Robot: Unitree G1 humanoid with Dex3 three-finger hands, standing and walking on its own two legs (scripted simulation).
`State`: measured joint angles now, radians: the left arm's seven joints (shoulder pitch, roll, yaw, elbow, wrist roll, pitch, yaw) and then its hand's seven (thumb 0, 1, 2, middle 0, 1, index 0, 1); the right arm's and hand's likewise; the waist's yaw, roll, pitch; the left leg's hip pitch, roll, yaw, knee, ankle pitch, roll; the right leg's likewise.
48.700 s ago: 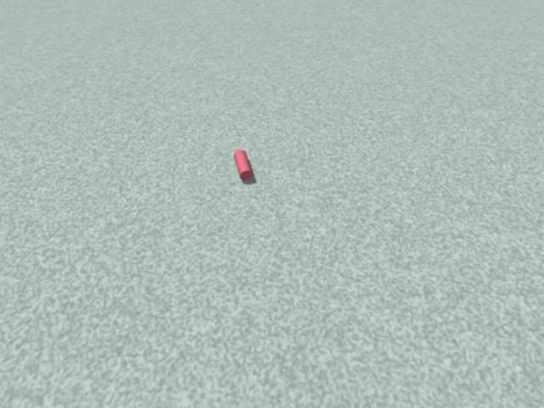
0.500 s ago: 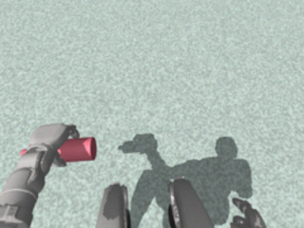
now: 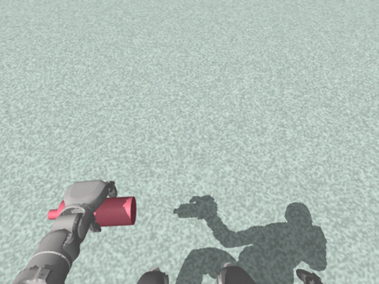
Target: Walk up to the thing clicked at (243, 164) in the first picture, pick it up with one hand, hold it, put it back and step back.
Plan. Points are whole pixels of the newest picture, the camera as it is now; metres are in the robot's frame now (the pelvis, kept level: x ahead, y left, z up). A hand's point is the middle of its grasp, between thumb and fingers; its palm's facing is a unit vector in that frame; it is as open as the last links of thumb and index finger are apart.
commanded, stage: lift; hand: left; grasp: from above
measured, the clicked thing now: (92, 212) +0.33 +0.25 -0.12
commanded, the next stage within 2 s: hold in 0.14 s
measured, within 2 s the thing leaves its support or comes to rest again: neither
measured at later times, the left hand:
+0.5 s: hand (88, 205) +0.31 +0.22 -0.03, palm faces -0.48 -0.02 -0.88, open 9.8 cm
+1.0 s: hand (89, 202) +0.31 +0.21 -0.01, palm faces -0.49 -0.01 -0.87, open 9.8 cm
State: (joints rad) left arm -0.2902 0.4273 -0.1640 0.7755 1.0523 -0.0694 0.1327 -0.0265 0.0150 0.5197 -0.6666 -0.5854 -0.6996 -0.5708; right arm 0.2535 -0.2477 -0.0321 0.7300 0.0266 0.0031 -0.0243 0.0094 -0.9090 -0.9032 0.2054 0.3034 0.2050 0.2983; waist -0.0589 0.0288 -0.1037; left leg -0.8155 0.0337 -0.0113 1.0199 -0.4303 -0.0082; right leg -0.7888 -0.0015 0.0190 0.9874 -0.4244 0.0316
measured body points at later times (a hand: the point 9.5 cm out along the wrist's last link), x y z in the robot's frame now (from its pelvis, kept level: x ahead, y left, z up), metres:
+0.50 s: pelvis +0.02 +0.00 +0.04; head +0.06 -0.01 +0.49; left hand +0.33 +0.22 +0.02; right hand +0.14 -0.26 -0.08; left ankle +0.04 +0.12 -0.67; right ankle +0.03 -0.14 -0.67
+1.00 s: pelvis +0.02 +0.00 +0.05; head +0.05 -0.02 +0.50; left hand +0.33 +0.21 +0.04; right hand +0.15 -0.27 -0.07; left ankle +0.04 +0.12 -0.67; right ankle +0.03 -0.14 -0.67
